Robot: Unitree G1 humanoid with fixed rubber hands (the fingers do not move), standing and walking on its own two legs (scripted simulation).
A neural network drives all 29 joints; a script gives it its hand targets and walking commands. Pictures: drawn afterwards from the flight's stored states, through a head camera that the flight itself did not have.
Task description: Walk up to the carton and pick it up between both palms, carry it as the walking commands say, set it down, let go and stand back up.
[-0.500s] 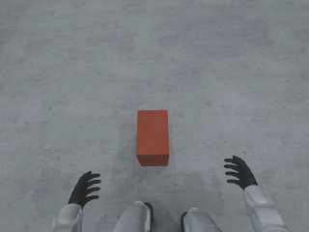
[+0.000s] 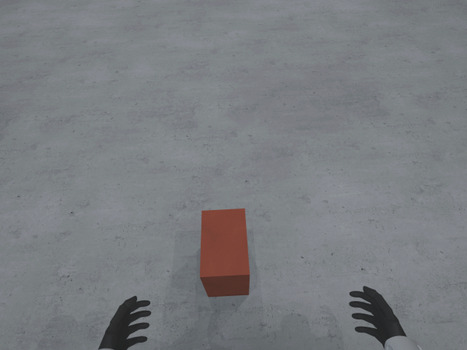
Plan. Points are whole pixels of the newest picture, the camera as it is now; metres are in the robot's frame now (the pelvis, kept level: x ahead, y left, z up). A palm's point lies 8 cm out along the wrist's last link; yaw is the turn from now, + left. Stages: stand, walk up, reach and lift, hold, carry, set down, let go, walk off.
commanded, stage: let go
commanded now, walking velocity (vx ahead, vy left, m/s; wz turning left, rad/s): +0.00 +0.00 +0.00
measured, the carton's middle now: (226, 254) +0.50 +0.09 -0.63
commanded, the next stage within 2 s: stand in 0.16 s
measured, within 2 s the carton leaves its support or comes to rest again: neither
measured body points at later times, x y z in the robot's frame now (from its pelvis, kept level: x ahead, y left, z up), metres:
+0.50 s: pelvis +0.02 -0.01 +0.00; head +0.01 -0.01 +0.45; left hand +0.16 +0.25 -0.08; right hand +0.19 -0.28 -0.08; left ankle +0.03 +0.11 -0.74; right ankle -0.01 -0.13 -0.74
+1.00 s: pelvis +0.02 -0.01 +0.00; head -0.02 -0.01 +0.45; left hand +0.14 +0.26 -0.08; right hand +0.17 -0.28 -0.08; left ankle +0.03 +0.11 -0.74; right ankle -0.01 -0.12 -0.74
